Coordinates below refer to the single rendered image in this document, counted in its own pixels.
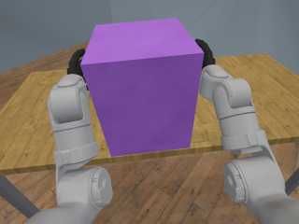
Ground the table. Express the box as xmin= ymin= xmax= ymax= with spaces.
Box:
xmin=0 ymin=53 xmax=299 ymax=218

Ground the left robot hand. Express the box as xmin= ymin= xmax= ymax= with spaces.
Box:
xmin=66 ymin=49 xmax=89 ymax=91

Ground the left robot forearm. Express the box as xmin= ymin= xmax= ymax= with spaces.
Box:
xmin=47 ymin=74 xmax=100 ymax=202

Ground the right robot hand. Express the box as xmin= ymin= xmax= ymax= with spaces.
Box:
xmin=195 ymin=38 xmax=216 ymax=70

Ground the robot right upper arm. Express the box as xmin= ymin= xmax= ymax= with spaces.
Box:
xmin=223 ymin=154 xmax=299 ymax=224

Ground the robot left upper arm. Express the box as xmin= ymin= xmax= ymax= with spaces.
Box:
xmin=23 ymin=166 xmax=113 ymax=224

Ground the carton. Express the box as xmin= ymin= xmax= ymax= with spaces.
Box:
xmin=80 ymin=18 xmax=205 ymax=157

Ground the right robot forearm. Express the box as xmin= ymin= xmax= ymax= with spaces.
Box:
xmin=199 ymin=64 xmax=286 ymax=189

